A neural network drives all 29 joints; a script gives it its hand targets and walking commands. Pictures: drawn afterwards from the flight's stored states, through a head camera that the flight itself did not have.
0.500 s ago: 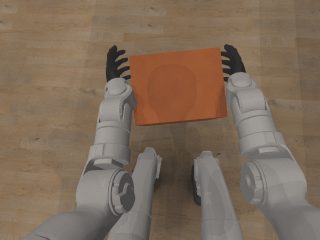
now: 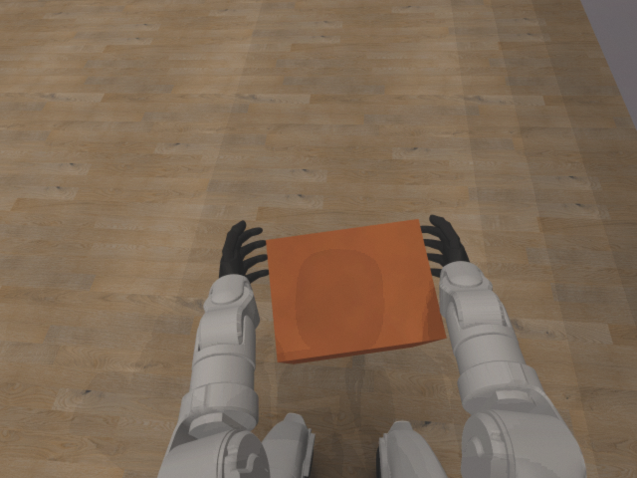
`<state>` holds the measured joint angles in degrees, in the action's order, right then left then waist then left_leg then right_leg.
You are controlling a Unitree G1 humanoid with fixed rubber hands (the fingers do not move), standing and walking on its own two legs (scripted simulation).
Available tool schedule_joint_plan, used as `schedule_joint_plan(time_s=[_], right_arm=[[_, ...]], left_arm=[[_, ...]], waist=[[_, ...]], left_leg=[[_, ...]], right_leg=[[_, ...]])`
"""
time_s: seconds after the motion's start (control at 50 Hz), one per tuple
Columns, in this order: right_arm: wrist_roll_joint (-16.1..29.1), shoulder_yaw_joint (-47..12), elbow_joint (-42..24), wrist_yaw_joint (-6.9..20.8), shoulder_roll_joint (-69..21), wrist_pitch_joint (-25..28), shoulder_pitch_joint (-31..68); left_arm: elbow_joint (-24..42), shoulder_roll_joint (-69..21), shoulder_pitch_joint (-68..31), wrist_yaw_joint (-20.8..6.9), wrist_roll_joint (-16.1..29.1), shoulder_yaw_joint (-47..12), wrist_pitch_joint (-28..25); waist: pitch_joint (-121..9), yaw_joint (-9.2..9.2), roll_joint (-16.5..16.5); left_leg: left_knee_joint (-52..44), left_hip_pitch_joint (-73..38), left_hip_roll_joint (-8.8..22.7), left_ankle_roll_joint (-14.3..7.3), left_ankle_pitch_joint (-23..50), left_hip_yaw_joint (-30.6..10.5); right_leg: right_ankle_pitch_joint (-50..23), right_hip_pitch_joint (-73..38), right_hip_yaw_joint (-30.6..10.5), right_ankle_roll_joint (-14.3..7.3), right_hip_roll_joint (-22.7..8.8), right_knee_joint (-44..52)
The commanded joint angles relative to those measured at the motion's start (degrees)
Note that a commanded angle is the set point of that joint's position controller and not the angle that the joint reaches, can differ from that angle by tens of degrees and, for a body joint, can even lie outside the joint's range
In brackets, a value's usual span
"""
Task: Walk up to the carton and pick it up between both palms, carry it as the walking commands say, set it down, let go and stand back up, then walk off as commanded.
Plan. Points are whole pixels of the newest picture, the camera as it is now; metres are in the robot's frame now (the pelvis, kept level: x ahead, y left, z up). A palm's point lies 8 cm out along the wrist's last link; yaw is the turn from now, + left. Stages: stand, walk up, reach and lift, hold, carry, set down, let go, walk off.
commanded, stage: reach and lift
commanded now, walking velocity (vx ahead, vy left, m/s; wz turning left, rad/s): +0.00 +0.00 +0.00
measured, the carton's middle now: (348, 300) +0.36 +0.02 -0.10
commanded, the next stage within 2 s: none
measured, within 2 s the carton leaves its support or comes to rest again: neither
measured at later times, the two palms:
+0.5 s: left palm (203, 262) +0.33 +0.18 +0.07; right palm (458, 256) +0.37 -0.11 +0.05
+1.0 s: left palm (183, 260) +0.31 +0.18 +0.12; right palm (465, 246) +0.35 -0.10 +0.11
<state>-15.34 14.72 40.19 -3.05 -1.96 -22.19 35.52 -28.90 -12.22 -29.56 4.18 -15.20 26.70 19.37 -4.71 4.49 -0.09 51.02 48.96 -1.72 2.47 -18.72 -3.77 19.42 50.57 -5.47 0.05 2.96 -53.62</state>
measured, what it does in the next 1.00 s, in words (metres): rises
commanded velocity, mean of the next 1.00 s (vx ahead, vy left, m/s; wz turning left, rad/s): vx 0.00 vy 0.00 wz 0.00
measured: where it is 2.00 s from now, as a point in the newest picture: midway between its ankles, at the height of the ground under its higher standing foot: outside the picture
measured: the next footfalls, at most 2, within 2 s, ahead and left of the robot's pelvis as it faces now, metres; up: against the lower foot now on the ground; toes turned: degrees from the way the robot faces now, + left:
none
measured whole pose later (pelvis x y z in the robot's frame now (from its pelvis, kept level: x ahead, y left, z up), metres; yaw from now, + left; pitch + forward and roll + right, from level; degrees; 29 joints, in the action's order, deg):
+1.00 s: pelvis +0.03 +0.00 +0.06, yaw +1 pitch -6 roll +0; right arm -16.0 13.0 35.1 -4.5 -6.5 -38.5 25.0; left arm -28.9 -11.3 -23.6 13.4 -14.5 19.8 38.1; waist -4.8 5.7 -0.6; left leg 26.4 7.7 -0.5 2.0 -12.4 -5.8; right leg 13.1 8.1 -4.0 -0.6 2.1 -27.7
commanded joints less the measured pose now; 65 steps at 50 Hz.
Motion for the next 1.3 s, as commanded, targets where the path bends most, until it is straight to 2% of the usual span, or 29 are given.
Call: schedule_joint_plan(time_s=[0.0, 0.06, 0.12, 0.18, 0.2, 0.22, 0.24, 0.28, 0.32, 0.38, 0.42, 0.48, 0.54, 0.56, 0.64, 0.66, 0.68, 0.72, 0.74, 0.8, 0.86, 0.96, 0.98, 1.04, 1.16, 1.22, 1.28], right_arm=[[11.4, -27.1, -9.3, 17.5, -63.9, 5.6, 35.6], [12.5, -30.1, -12.9, 17.4, -64.6, 5.5, 34.5], [13.3, -31.8, -14.0, 17.2, -64.7, 4.8, 30.7], [12.7, -30.6, -12.8, 17.1, -63.6, 3.9, 26.7], [13.6, -32.1, -14.3, 17.2, -64.6, 3.8, 26.8], [13.1, -31.6, -13.8, 17.2, -63.4, 3.5, 25.6], [13.5, -31.8, -13.7, 17.2, -63.8, 3.0, 24.5], [14.1, -32.8, -15.8, 17.3, -63.4, 2.5, 23.6], [14.0, -32.0, -15.0, 17.4, -63.0, 1.4, 22.7], [14.0, -32.0, -15.9, 17.5, -62.9, -0.2, 22.4], [14.9, -33.1, -17.7, 17.8, -63.5, -1.1, 23.2], [15.0, -32.6, -17.1, 18.3, -63.9, -2.8, 24.0], [15.4, -32.3, -17.3, 18.9, -63.8, -4.4, 23.7], [16.1, -33.2, -18.6, 19.1, -64.5, -4.8, 24.4], [16.9, -33.0, -19.4, 19.6, -64.4, -6.5, 24.6], [16.7, -32.9, -19.3, 19.7, -64.0, -6.9, 25.2], [16.8, -32.8, -18.4, 19.9, -64.6, -7.5, 24.7], [16.6, -31.8, -18.0, 20.2, -64.3, -8.3, 25.7], [17.1, -32.5, -19.0, 20.3, -65.4, -8.4, 26.6], [17.5, -31.9, -19.4, 20.3, -65.1, -9.3, 29.1], [17.0, -29.8, -17.6, 20.3, -65.2, -10.2, 29.6], [15.1, -23.7, -12.5, 20.3, -63.6, -11.0, 33.3], [14.9, -23.4, -12.2, 20.3, -63.7, -10.8, 34.4], [14.9, -21.8, -11.0, 20.0, -64.3, -11.0, 36.2], [15.1, -21.4, -11.5, 20.3, -63.6, -12.2, 35.8], [15.8, -22.4, -12.3, 20.8, -64.2, -12.6, 35.2], [15.8, -21.9, -12.8, 21.0, -63.1, -12.7, 35.3]], left_arm=[[-3.6, -54.7, -31.7, -17.3, 8.7, -35.4, 1.5], [-2.6, -55.4, -28.6, -17.6, 9.6, -37.6, 2.0], [-1.6, -56.0, -25.8, -18.0, 10.8, -39.2, 2.5], [-4.2, -57.4, -21.6, -18.4, 10.7, -38.7, 3.8], [-2.9, -57.7, -21.1, -18.6, 11.2, -39.7, 3.8], [-3.5, -57.8, -20.8, -18.7, 11.4, -39.6, 4.2], [-4.4, -58.3, -18.9, -18.7, 11.4, -39.4, 4.7], [-3.0, -59.0, -18.4, -18.8, 12.2, -40.3, 5.1], [-4.0, -58.4, -17.1, -18.6, 11.7, -39.2, 6.3], [-2.6, -58.4, -17.6, -18.6, 12.6, -39.8, 7.8], [-0.3, -58.7, -18.4, -18.5, 13.3, -41.0, 8.6], [-0.7, -58.4, -18.5, -18.3, 12.7, -39.9, 10.5], [1.0, -58.7, -19.1, -18.3, 12.8, -40.1, 12.3], [1.6, -59.1, -18.6, -18.3, 12.9, -40.3, 12.8], [5.0, -60.0, -20.0, -18.2, 14.1, -42.6, 14.8], [4.6, -60.1, -20.2, -18.1, 14.2, -42.6, 15.3], [4.4, -60.0, -19.8, -18.1, 14.1, -42.2, 15.9], [3.7, -59.7, -21.2, -18.2, 14.2, -41.7, 16.6], [5.1, -60.0, -22.6, -18.4, 15.1, -42.7, 16.7], [3.0, -60.0, -23.5, -18.8, 15.8, -41.6, 17.7], [1.3, -60.0, -25.1, -19.4, 16.3, -40.4, 18.4], [-4.9, -58.5, -29.3, -20.6, 14.9, -34.6, 19.5], [-6.0, -58.4, -29.9, -20.8, 14.5, -33.7, 19.4], [-5.7, -58.5, -33.6, -21.2, 15.0, -33.4, 19.2], [-5.6, -59.0, -33.7, -20.8, 14.9, -32.9, 19.8], [-5.3, -58.9, -32.1, -20.3, 14.2, -32.6, 19.8], [-4.6, -59.0, -32.5, -20.0, 13.9, -32.8, 19.8]], waist=[[-42.4, 0.98, 4.9], [-44.4, 1.80, 4.3], [-44.2, 1.67, 3.6], [-39.0, 0.59, 1.9], [-39.4, 0.86, 2.5], [-37.8, 0.25, 2.2], [-35.7, 0.69, 2.1], [-35.0, 0.46, 1.8], [-29.9, 0.84, 1.0], [-26.3, -0.22, 1.4], [-26.0, -0.03, 1.1], [-22.4, 0.70, 0.9], [-20.2, 0.39, 0.2], [-20.7, 1.17, -0.2], [-21.3, 0.38, -1.1], [-20.2, 0.22, -0.3], [-19.3, 0.75, -0.3], [-17.1, 0.67, -0.5], [-18.6, 0.61, -0.2], [-18.0, 1.57, -0.2], [-17.0, 1.08, 0.1], [-10.7, 0.38, 0.1], [-11.0, 0.31, 1.5], [-10.4, -1.17, 1.6], [-11.4, -2.17, 0.9], [-12.7, -1.28, 1.0], [-12.0, -2.10, 0.3]], left_leg=[[-6.4, -19.6, -4.5, -2.7, 17.2, 1.3], [-7.8, -22.0, -4.7, -2.6, 19.7, 1.5], [-9.5, -23.3, -4.6, -2.3, 22.5, 1.1], [-12.1, -26.3, -4.3, -1.8, 22.9, 0.7], [-12.8, -27.6, -4.2, -1.9, 24.3, 0.7], [-13.6, -27.7, -4.0, -1.7, 24.6, 0.4], [-14.9, -28.7, -3.9, -1.7, 25.2, 0.3], [-16.3, -30.5, -3.8, -1.5, 26.5, 0.3], [-18.4, -31.7, -3.5, -1.5, 24.8, 0.2], [-20.5, -33.4, -3.3, -1.5, 23.1, 0.1], [-21.3, -35.3, -3.3, -1.4, 23.5, 0.3], [-22.6, -35.9, -3.1, -1.3, 19.9, 0.5], [-23.5, -37.8, -3.0, -1.2, 19.6, 0.4], [-23.7, -38.4, -3.0, -1.4, 19.8, 0.6], [-24.9, -41.6, -2.8, -1.0, 21.0, 0.2], [-25.3, -41.8, -2.7, -1.0, 19.5, 0.1], [-25.8, -42.1, -2.7, -1.0, 19.4, 0.1], [-26.5, -41.4, -2.6, -1.2, 16.6, 0.3], [-26.7, -42.7, -2.7, -1.2, 17.1, 0.4], [-27.3, -42.7, -2.7, -1.3, 16.5, 1.0], [-28.3, -43.2, -2.7, -1.4, 15.3, 1.4], [-29.5, -41.1, -3.0, -1.6, 8.4, 2.3], [-29.3, -42.0, -3.4, -1.6, 7.7, 2.4], [-28.9, -41.9, -3.5, -1.8, 6.4, 2.5], [-29.7, -40.9, -2.9, -2.1, 6.6, 2.0], [-30.2, -41.4, -2.6, -2.2, 7.8, 1.5], [-30.6, -41.1, -2.4, -2.1, 6.6, 0.9]], right_leg=[[-16.6, -24.1, 0.0, 0.0, 3.0, 9.9], [-20.0, -28.3, -0.7, 0.1, 2.8, 11.5], [-24.6, -32.2, -1.5, 0.1, 2.3, 12.9], [-23.3, -31.4, -1.1, -0.3, 2.3, 15.7], [-24.8, -33.2, -1.0, -0.1, 2.4, 16.5], [-25.2, -33.4, -1.1, -0.4, 2.1, 17.4], [-25.3, -33.7, -0.9, -0.4, 2.1, 18.1], [-26.6, -35.8, -0.7, -0.4, 2.1, 19.6], [-24.0, -35.5, -0.4, -0.6, 2.0, 21.4], [-21.6, -37.4, 0.3, -0.7, 2.1, 23.5], [-21.6, -38.8, 0.8, -0.6, 2.4, 24.2], [-17.3, -38.7, 1.5, -0.8, 2.4, 25.4], [-16.4, -39.0, 1.7, -1.1, 2.4, 26.6], [-16.5, -39.7, 1.6, -1.1, 2.4, 26.8], [-16.7, -40.7, 1.7, -1.4, 2.5, 28.1], [-15.2, -40.6, 2.0, -1.4, 2.4, 28.6], [-14.9, -40.8, 2.1, -1.4, 2.3, 28.9], [-12.8, -41.4, 2.1, -1.4, 2.1, 29.7], [-13.4, -42.7, 2.1, -1.3, 2.0, 30.0], [-13.0, -44.8, 1.7, -1.2, 1.7, 30.8], [-12.3, -46.1, 1.6, -0.9, 1.3, 31.9], [-6.1, -44.9, 1.1, -1.3, 0.3, 33.4], [-4.7, -44.3, 1.0, -1.4, 0.0, 33.8], [-3.1, -43.6, 0.6, -1.6, -0.4, 33.8], [-5.6, -45.7, 1.0, -1.7, 0.0, 33.5], [-7.4, -46.7, 1.3, -1.5, 0.4, 33.2], [-7.3, -46.6, 1.3, -1.6, 0.5, 33.1]])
